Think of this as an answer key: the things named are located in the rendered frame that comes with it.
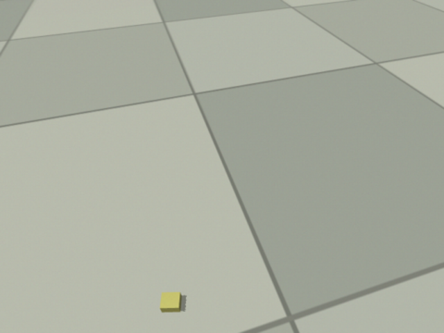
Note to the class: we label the small box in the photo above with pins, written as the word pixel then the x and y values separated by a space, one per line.
pixel 170 302

